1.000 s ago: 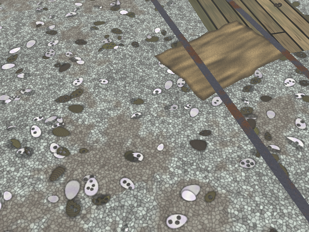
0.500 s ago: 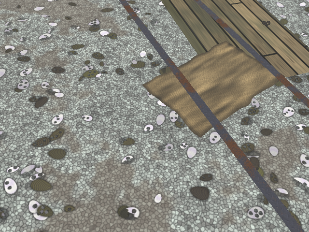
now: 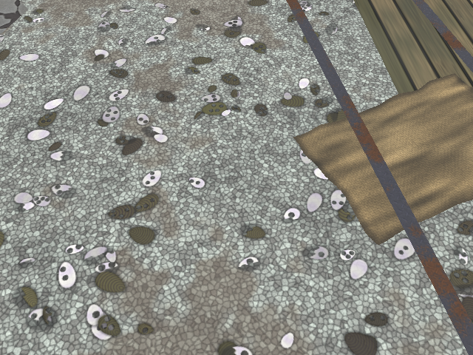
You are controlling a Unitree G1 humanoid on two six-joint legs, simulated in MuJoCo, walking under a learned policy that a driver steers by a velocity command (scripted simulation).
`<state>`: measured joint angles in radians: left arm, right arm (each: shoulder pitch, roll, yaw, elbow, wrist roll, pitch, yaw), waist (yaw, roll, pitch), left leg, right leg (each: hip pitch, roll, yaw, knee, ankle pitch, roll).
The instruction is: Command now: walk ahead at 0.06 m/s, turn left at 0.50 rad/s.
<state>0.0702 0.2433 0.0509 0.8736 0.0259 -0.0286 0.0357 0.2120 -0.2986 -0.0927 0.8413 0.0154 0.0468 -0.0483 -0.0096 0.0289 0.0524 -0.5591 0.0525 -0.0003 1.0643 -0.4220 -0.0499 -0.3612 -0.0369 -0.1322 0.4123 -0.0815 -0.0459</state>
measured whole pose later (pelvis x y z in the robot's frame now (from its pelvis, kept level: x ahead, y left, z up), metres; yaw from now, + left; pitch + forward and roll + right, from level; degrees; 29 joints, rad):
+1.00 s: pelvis +0.18 +0.09 +0.00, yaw +33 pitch +3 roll -1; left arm 0.38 0.26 0.06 0.93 -0.01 -0.08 0.00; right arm 0.14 -0.28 -0.06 0.62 0.02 -0.04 0.03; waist 0.10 0.05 0.01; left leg -0.69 0.08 -0.03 0.75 -0.06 0.01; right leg 0.06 -0.02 -0.12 0.22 -0.33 0.02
